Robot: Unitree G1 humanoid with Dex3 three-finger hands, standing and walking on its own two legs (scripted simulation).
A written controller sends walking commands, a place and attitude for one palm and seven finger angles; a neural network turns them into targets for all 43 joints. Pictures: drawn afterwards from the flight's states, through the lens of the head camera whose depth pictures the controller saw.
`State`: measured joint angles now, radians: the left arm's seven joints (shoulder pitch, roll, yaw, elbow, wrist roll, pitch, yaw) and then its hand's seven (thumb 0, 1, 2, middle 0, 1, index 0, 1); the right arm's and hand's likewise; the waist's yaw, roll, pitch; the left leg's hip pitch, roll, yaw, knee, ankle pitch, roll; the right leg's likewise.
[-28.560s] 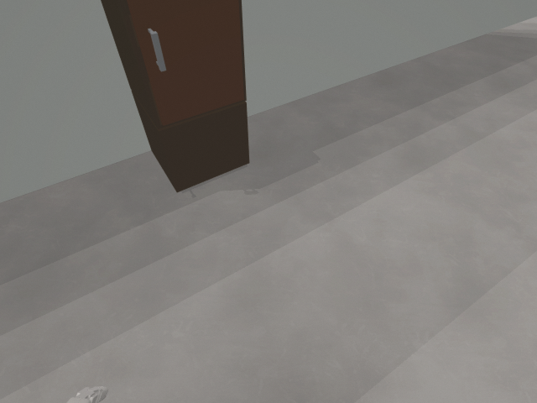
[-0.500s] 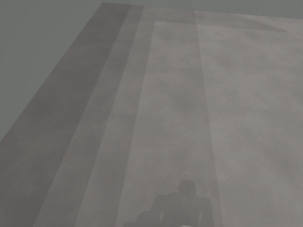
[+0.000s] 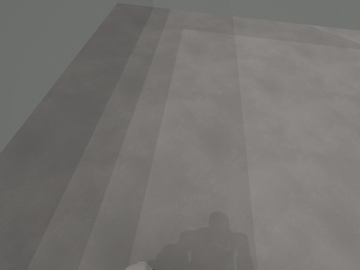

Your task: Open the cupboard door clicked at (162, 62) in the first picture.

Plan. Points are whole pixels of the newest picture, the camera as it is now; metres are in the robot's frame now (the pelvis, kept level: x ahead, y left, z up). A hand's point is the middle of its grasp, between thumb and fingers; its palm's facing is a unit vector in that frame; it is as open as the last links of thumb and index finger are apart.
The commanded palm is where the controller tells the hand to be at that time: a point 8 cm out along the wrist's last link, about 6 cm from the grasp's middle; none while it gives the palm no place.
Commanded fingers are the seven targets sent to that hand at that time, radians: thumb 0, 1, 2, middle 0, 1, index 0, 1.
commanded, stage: turn to face it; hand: left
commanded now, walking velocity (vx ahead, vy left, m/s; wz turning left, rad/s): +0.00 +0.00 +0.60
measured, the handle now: out of the picture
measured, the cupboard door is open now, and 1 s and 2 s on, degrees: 44 44 44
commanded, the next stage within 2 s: none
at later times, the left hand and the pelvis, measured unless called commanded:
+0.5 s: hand out of the picture +0.11 +0.17 -0.14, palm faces +0.29 -0.91 -0.29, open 7.4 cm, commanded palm none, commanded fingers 0.00 0.90 0.90 -0.20 -0.30 -0.20 -0.30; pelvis +0.07 -0.06 +0.01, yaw +17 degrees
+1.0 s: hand out of the picture +0.06 +0.15 -0.15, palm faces +0.57 -0.76 -0.31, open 7.4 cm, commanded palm none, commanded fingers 0.00 0.90 0.90 -0.20 -0.30 -0.20 -0.30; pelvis +0.11 -0.09 -0.01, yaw +36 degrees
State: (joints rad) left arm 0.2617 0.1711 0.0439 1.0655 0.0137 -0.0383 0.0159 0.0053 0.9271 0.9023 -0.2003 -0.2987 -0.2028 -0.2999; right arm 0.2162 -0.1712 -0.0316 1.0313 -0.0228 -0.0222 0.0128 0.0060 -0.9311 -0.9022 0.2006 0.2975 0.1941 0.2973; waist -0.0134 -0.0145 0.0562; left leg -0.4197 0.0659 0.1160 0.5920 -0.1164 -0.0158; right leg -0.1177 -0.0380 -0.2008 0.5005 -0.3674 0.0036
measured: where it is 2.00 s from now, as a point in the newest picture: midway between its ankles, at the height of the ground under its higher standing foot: outside the picture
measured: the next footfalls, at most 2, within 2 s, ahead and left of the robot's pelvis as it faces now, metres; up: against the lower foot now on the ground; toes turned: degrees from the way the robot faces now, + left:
right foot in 0.38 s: +0.13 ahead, -0.17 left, +0.00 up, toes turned +11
left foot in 0.68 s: +0.08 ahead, +0.08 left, +0.00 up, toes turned +30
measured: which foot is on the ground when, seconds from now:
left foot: down 0.00-0.38, up 0.40-0.66, down 0.68-0.96, up 0.98-1.00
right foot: down 0.00-0.02, up 0.04-0.36, down 0.38-0.68, up 0.70-0.94, down 0.96-1.00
